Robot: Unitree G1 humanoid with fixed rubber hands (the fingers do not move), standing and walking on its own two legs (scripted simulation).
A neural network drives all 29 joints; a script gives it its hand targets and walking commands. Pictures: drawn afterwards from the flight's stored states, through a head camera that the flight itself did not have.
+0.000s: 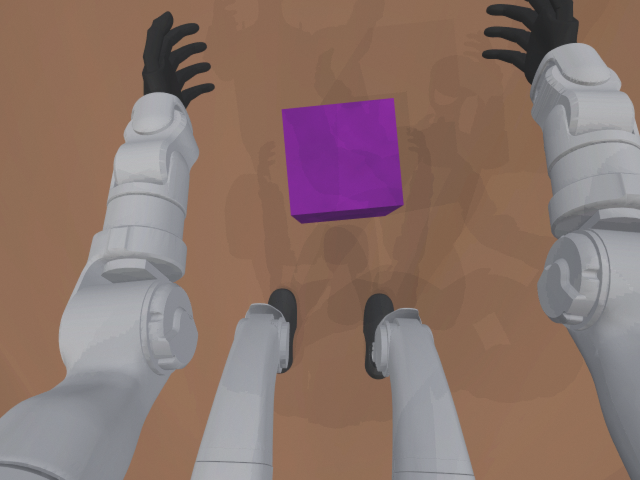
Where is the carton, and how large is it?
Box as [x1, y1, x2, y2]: [282, 98, 403, 223]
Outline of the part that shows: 393,98 282,109 290,210 292,216 301,223 385,215 403,204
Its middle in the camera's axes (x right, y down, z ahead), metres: +0.05 -0.16 +0.85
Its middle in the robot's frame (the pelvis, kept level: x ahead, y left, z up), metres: +0.51 -0.01 -0.52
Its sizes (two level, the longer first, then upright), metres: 0.210 0.200 0.250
